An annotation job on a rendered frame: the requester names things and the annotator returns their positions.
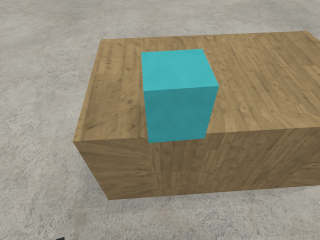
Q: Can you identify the pedestal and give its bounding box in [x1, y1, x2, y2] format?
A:
[72, 31, 320, 200]

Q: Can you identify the carton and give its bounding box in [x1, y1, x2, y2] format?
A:
[141, 49, 219, 143]

